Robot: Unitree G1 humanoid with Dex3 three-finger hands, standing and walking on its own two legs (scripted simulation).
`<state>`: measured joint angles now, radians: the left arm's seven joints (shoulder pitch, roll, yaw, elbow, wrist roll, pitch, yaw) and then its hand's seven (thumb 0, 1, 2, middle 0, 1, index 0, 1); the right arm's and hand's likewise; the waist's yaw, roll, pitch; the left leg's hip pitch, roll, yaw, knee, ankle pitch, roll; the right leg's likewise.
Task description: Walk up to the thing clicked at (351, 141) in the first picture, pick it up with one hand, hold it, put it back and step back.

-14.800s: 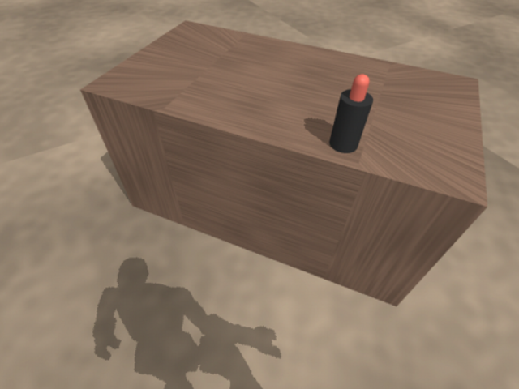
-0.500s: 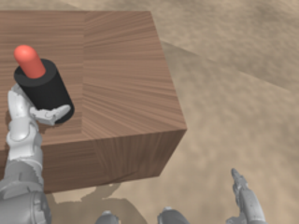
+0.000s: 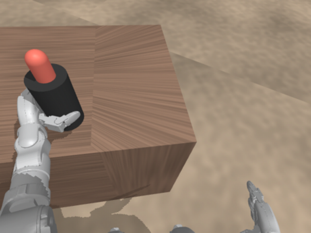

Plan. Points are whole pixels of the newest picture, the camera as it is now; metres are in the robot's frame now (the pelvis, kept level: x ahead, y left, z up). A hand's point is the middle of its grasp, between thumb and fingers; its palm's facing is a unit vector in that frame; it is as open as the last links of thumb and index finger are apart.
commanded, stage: lift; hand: left
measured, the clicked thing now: (54, 91) +0.44 +0.21 +0.12
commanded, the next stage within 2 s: hold in 1.08 s
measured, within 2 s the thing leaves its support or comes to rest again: neither
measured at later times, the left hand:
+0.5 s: hand (57, 101) +0.38 +0.18 +0.15, palm faces +0.23 -0.97 -0.02, open 11.5 cm
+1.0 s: hand (51, 106) +0.34 +0.17 +0.20, palm faces +0.24 -0.97 -0.01, open 11.5 cm
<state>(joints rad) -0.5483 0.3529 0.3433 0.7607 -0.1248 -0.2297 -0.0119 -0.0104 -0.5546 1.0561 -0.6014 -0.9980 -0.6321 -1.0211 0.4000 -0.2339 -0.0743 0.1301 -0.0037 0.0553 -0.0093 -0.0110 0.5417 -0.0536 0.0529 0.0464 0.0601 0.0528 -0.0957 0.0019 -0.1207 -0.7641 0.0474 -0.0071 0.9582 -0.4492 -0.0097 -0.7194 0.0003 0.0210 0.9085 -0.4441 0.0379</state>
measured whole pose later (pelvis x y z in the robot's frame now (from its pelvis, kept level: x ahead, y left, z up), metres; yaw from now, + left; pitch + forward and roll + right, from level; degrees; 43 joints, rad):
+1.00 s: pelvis -0.01 -0.02 +0.03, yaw +2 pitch +1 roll +0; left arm -0.25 0.20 0.23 0.03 -0.18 0.30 0.06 -0.01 -0.59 1.09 -0.61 -1.00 -0.64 -1.02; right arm 0.31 -0.22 -0.09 0.48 0.03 -0.13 -0.09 -0.01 0.53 -0.05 0.05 0.05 0.06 0.05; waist -0.01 0.04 -0.07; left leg -0.39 0.03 -0.01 0.70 -0.34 -0.03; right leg -0.36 -0.02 0.01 0.71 -0.37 0.02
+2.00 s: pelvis +0.00 -0.01 +0.04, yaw +2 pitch +0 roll +0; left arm -0.23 0.19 0.24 -0.18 -0.20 0.52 0.05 -0.01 -0.60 1.09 -0.63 -0.98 -0.66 -1.00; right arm 0.24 -0.21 -0.11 0.66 0.02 -0.23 -0.10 -0.01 0.50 -0.06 0.05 0.05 0.06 0.05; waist 0.01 0.06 -0.05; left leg -0.30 0.02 -0.02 0.62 -0.32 -0.02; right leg -0.27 -0.03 0.00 0.61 -0.34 0.03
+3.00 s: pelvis +0.00 -0.01 +0.04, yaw +2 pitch -1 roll +0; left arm -0.21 0.20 0.26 -0.21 -0.20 0.50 0.04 -0.01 -0.59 1.10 -0.60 -1.01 -0.64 -1.03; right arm 0.23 -0.21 -0.10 0.69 0.02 -0.26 -0.11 -0.01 0.50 -0.06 0.05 0.05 0.06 0.05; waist 0.01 0.06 -0.05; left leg -0.29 0.02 -0.02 0.61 -0.31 -0.02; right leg -0.25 -0.03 -0.01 0.60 -0.33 0.03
